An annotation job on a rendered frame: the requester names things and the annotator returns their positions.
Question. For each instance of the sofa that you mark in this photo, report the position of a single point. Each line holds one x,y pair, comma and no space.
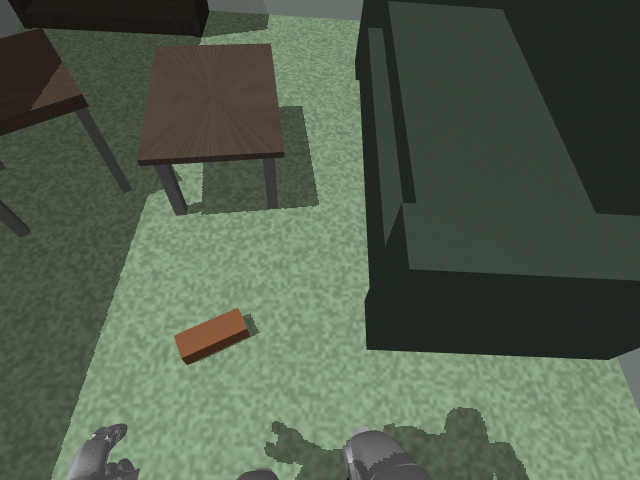
501,151

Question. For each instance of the chair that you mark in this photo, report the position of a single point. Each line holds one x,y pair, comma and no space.
35,86

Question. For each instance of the left robot hand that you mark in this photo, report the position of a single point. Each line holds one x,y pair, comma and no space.
91,458

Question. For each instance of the carton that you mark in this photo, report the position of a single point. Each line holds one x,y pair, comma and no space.
211,336

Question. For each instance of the coffee table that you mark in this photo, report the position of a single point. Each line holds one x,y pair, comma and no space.
211,103

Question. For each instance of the bookshelf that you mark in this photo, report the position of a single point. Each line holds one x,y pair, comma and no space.
168,17

